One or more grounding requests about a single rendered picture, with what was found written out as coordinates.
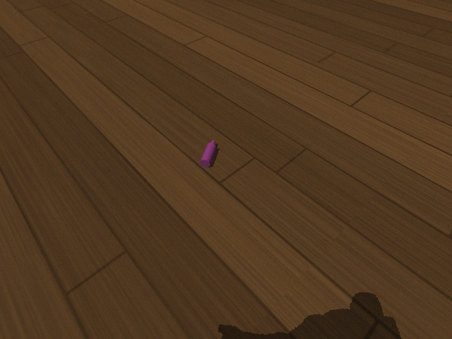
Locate bottle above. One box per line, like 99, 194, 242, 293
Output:
200, 141, 217, 167

